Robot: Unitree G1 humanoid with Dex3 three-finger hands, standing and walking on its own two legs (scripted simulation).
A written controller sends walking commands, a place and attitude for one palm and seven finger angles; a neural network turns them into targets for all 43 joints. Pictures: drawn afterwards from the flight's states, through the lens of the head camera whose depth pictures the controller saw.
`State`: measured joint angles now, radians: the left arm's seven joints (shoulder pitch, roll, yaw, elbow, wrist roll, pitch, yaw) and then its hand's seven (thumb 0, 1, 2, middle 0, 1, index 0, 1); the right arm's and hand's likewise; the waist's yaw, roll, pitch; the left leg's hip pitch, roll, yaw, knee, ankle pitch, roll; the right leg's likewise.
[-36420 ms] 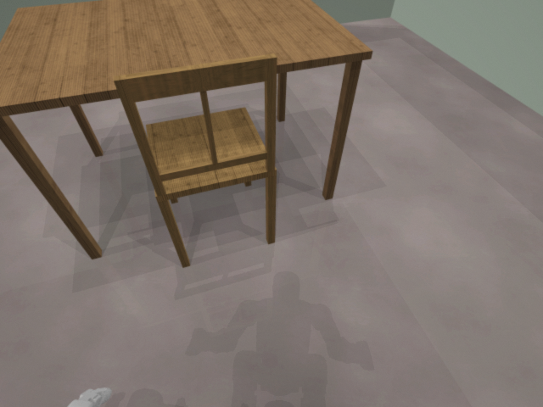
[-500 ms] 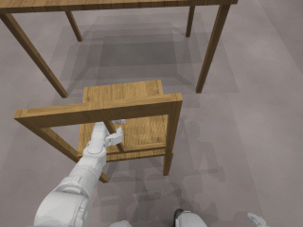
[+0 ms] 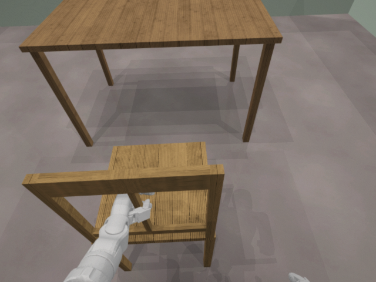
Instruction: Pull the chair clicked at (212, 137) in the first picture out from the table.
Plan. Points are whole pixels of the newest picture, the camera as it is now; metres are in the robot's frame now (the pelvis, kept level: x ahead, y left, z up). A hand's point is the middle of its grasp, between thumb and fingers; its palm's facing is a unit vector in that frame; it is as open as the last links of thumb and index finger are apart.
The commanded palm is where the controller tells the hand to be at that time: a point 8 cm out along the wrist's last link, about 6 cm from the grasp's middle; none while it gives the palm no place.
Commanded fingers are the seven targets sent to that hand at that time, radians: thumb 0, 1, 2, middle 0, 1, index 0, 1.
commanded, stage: stop walking, hand still on the chair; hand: left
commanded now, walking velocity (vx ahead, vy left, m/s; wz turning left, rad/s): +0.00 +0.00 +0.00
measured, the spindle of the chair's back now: (141, 211) +0.31 +0.14 -0.11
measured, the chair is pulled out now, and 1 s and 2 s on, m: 0.62 0.63 0.63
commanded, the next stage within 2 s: open the thumb and straighten the fingers in 0.48 s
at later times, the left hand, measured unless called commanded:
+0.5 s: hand (145, 214) +0.29 +0.12 -0.06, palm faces -0.08 -0.98 -0.16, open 4.9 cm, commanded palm +0.27 +0.17 -0.05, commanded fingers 0.00 0.90 0.90 -0.50 -1.45 -0.50 -1.45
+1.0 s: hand (139, 209) +0.30 +0.13 -0.06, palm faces -0.07 -0.99 -0.15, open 12.7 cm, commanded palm +0.28 +0.18 -0.04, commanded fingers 0.00 -0.55 0.20 -0.20 -0.58 -0.20 -0.58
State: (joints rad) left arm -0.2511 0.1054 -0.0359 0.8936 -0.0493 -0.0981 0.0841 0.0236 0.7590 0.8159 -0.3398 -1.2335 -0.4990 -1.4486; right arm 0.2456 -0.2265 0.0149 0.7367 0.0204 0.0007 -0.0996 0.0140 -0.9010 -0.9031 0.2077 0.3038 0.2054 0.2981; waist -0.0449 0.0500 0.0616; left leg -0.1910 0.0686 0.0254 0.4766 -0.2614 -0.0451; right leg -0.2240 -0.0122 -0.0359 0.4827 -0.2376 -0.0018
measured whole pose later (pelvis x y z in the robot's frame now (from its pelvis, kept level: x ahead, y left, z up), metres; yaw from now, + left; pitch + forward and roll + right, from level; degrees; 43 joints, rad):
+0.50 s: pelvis +0.01 +0.02 +0.00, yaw -1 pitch +0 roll +0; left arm -0.14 0.10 -0.11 0.74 -0.03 -0.09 0.10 0.02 0.76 0.83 -0.32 -1.31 -0.50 -1.45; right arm 0.21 -0.19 0.03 0.70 0.01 0.01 -0.10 0.01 -0.90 -0.90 0.21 0.30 0.20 0.30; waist -0.03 0.02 0.04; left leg -0.17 0.04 0.05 0.44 -0.26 -0.02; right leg -0.22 -0.04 -0.01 0.46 -0.23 0.02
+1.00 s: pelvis +0.01 +0.02 -0.02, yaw +1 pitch +7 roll +1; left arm -0.08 0.14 -0.04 0.51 -0.05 0.03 0.02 0.00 -0.33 0.30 -0.38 -1.15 -0.40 -1.17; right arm 0.24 -0.26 -0.01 0.62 0.04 -0.05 -0.04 0.01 -0.90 -0.90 0.20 0.30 0.20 0.30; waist -0.05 0.04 -0.06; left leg -0.45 0.03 0.03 0.68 -0.36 -0.02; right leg -0.48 -0.05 -0.02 0.70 -0.34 0.02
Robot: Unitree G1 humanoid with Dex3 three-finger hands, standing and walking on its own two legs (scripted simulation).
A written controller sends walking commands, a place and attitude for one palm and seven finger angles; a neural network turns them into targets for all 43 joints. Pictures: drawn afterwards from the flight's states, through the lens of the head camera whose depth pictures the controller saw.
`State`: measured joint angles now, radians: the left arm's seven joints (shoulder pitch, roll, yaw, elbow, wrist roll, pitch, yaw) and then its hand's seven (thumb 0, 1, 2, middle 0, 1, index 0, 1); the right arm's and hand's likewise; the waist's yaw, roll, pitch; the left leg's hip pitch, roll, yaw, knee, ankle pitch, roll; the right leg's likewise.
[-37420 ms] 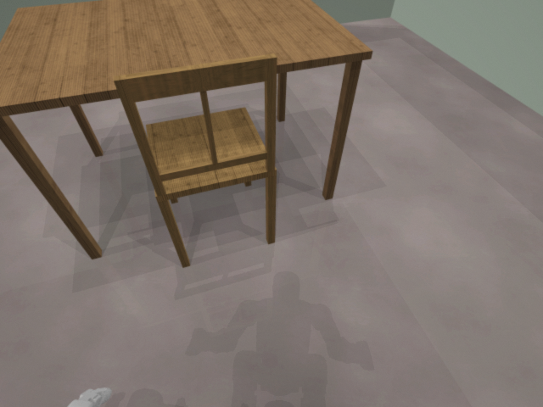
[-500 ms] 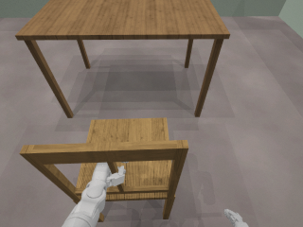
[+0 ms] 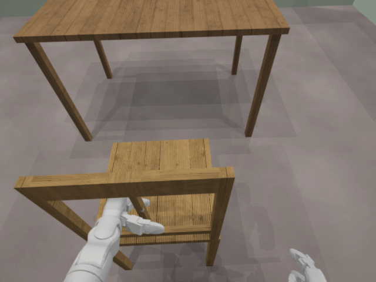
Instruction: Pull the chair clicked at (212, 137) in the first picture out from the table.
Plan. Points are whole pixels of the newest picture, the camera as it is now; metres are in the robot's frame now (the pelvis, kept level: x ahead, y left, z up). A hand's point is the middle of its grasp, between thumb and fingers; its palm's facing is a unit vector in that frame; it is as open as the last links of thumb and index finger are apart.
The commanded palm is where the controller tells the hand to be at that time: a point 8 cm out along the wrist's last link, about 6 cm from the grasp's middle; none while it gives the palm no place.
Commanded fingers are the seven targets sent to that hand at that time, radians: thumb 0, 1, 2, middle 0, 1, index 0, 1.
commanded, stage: open the thumb and straighten the fingers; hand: left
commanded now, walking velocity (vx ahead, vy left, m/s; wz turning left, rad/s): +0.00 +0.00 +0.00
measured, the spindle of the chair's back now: (143, 214) +0.30 +0.12 -0.09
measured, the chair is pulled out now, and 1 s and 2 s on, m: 0.63 0.63 0.63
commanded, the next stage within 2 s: draw the fingers out of the gap in 0.32 s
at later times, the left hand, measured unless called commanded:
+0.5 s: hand (137, 215) +0.28 +0.13 -0.05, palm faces -0.07 -0.99 -0.13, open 17.4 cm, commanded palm +0.25 +0.18 -0.02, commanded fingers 0.00 -0.55 0.20 0.00 0.00 0.00 0.00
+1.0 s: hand (129, 260) +0.18 +0.13 -0.04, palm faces -0.07 -0.99 -0.14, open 17.5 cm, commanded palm +0.16 +0.18 -0.02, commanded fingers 0.00 -0.55 0.20 0.00 0.00 0.00 0.00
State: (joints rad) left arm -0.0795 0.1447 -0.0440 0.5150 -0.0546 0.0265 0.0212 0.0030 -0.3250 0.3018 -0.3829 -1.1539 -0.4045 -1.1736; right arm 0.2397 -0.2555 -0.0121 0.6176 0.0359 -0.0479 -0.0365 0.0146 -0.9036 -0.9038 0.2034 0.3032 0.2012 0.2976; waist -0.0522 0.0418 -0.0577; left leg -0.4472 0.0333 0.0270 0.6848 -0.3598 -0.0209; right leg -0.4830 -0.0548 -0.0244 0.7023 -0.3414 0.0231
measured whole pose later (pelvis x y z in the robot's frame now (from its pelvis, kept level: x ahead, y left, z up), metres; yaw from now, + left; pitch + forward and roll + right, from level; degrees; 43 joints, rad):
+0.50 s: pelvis +0.01 -0.01 -0.01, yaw +1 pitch +9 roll +0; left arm 0.03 0.18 -0.02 0.33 -0.07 0.11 -0.03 -0.01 -0.54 0.20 -0.02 -0.03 -0.02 -0.03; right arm 0.25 -0.26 0.00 0.57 0.03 -0.08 -0.06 0.02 -0.90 -0.90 0.21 0.30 0.20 0.30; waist -0.05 0.04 -0.08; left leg -0.52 0.04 0.01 0.77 -0.41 -0.03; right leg -0.55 -0.05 -0.04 0.79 -0.40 0.02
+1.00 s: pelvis +0.01 +0.00 -0.02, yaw +3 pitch +9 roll +0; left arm 0.46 0.19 -0.12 -0.09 -0.02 0.15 -0.02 -0.01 -0.54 0.20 -0.01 0.00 -0.01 0.00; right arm 0.24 -0.23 0.02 0.48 0.03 -0.13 -0.08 0.02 -0.90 -0.90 0.21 0.30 0.20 0.30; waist -0.03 0.04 -0.12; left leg -0.59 0.02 -0.03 0.89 -0.47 -0.02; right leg -0.59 -0.07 -0.07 0.88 -0.45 0.02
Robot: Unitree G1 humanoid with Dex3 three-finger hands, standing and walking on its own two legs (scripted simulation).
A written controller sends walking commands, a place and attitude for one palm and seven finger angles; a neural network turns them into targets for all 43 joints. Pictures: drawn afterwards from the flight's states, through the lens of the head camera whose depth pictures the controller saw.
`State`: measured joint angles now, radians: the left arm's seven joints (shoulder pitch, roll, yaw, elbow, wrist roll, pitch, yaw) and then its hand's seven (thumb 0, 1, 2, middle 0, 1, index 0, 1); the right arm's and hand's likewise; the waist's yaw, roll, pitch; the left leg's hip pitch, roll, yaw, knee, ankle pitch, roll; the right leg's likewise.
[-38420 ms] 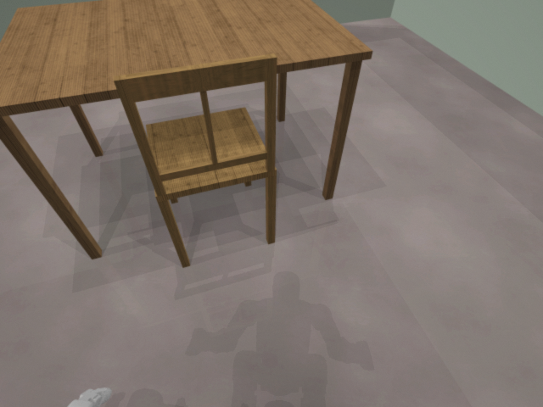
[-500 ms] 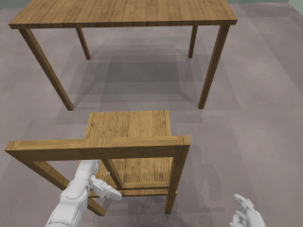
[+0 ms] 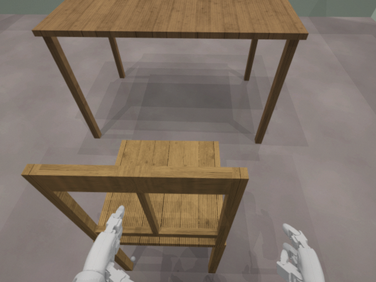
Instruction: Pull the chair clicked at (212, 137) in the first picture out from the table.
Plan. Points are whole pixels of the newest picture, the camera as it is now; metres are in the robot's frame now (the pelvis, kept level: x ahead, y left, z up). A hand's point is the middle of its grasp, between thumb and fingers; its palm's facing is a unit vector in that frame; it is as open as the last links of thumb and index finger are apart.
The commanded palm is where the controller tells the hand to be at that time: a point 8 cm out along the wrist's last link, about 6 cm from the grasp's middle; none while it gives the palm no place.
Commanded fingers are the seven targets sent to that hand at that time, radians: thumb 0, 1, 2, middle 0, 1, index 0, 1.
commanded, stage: draw the fingers out of the gap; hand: left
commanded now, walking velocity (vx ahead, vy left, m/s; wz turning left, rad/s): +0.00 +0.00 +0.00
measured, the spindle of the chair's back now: (149, 212) +0.30 +0.11 -0.06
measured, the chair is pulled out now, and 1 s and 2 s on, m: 0.63 0.63 0.63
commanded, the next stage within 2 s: draw the hand back to the body in 0.18 s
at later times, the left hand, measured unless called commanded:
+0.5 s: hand (107, 267) +0.16 +0.15 +0.04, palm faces +0.05 -1.00 -0.03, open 17.5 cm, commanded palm +0.12 +0.20 +0.04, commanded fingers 0.00 -0.55 0.20 0.00 0.00 0.00 0.00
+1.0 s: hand (56, 251) +0.17 +0.21 +0.10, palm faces +0.25 -0.90 -0.35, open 16.1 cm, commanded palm +0.13 +0.26 +0.13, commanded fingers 0.00 0.03 0.48 -0.08 -0.12 -0.08 -0.12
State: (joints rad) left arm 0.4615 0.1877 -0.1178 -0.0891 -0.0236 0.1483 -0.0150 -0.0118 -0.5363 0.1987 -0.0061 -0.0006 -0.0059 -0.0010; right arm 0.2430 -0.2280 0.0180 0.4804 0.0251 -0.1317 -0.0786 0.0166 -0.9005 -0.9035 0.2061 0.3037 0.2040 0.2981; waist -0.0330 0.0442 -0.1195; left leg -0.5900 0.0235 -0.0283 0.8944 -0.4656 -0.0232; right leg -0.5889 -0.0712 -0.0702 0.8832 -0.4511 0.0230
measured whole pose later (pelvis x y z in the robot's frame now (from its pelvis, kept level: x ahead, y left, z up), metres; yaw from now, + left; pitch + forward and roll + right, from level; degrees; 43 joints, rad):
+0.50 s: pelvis -0.01 +0.00 -0.02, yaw +0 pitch +11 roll -2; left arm 0.68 0.17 -0.04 -0.35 -0.15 -0.19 -0.04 -0.01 -0.54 0.20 -0.01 0.00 -0.01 0.00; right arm 0.25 -0.20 -0.02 0.51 0.04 -0.20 -0.09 0.02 -0.90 -0.90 0.20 0.30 0.20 0.30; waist 0.00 0.04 -0.15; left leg -0.72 0.03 -0.05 1.05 -0.51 -0.02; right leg -0.70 -0.07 -0.08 1.00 -0.49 0.02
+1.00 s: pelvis +0.00 +0.00 +0.01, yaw +0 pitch +3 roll -2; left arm 0.67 0.29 0.12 -0.42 -0.06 -0.01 0.12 -0.01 -0.29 0.32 -0.04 -0.05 -0.04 -0.05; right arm 0.23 -0.20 0.01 0.54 0.04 -0.13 -0.14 0.02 -0.90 -0.90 0.20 0.30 0.20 0.30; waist 0.04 0.07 -0.08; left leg -0.42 0.04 -0.03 0.82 -0.45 -0.02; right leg -0.41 -0.05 -0.08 0.77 -0.41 0.03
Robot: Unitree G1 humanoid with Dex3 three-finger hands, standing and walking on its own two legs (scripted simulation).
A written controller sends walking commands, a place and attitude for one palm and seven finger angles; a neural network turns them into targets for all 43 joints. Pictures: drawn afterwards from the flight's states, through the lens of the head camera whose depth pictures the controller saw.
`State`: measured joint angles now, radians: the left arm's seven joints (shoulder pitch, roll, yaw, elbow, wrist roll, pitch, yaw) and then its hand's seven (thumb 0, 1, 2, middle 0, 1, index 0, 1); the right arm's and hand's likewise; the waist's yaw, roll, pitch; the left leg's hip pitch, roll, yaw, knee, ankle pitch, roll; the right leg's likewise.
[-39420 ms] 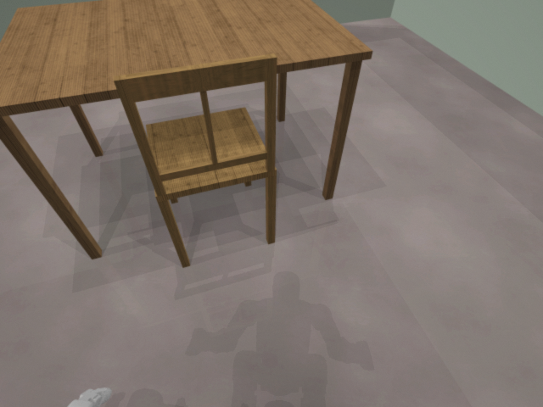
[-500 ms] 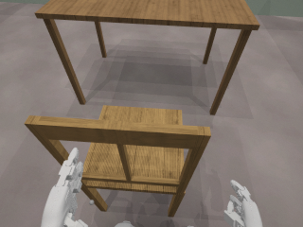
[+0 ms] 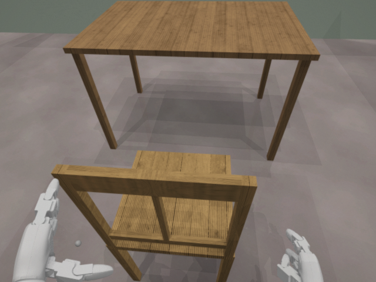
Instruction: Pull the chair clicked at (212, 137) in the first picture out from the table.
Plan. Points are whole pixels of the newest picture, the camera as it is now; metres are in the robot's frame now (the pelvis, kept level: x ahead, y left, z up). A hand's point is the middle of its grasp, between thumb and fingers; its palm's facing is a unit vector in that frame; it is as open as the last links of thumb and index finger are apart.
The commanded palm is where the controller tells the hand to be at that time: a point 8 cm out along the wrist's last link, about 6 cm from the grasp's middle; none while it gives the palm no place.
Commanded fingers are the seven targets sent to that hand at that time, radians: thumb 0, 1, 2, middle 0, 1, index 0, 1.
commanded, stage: draw the hand back to the body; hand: left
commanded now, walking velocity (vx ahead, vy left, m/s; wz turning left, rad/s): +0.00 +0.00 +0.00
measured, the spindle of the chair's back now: (162, 218) +0.30 +0.10 -0.08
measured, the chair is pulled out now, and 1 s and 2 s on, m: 0.63 0.63 0.63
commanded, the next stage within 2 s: step back with the hand held close in 0.88 s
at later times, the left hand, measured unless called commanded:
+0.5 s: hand (32, 183) +0.21 +0.26 +0.19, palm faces +0.47 -0.76 -0.45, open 9.4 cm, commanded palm +0.16 +0.30 +0.21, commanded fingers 0.00 0.90 0.90 -0.20 -0.30 -0.20 -0.30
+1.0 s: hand (33, 184) +0.21 +0.25 +0.19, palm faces +0.48 -0.76 -0.43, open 7.4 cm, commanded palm +0.16 +0.28 +0.21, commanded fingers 0.00 0.90 0.90 -0.20 -0.30 -0.20 -0.30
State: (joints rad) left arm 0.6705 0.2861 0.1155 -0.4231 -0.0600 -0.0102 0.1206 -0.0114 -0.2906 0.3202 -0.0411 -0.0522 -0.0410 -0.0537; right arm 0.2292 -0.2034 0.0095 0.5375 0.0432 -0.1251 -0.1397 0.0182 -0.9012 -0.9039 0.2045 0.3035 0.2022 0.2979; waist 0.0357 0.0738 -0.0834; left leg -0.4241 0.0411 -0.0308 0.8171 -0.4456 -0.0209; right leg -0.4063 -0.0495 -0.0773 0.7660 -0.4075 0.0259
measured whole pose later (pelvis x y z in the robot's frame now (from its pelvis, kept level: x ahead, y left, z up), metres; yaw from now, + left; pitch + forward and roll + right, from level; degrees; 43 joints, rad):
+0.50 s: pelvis +0.02 +0.00 +0.03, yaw -1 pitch -3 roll +0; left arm 0.49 0.36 0.33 -0.44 -0.05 -0.01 0.17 0.01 0.59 0.75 -0.17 -0.24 -0.17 -0.24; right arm 0.18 -0.21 0.02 0.64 0.02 -0.13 -0.10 0.02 -0.90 -0.90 0.21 0.30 0.20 0.30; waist 0.06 0.08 0.01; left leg -0.11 0.03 0.00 0.49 -0.32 -0.02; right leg -0.12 -0.05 -0.06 0.48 -0.30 0.03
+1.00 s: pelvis +0.01 -0.01 +0.03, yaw -1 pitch -4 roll +0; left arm 0.47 0.34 0.36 -0.40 -0.06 -0.04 0.16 0.01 0.89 0.89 -0.21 -0.30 -0.21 -0.30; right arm 0.17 -0.22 -0.01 0.66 0.02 -0.13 -0.10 0.02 -0.90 -0.90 0.20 0.30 0.20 0.30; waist 0.06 0.09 0.03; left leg -0.08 0.05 0.01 0.45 -0.30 -0.03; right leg -0.10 -0.03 -0.06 0.45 -0.28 0.01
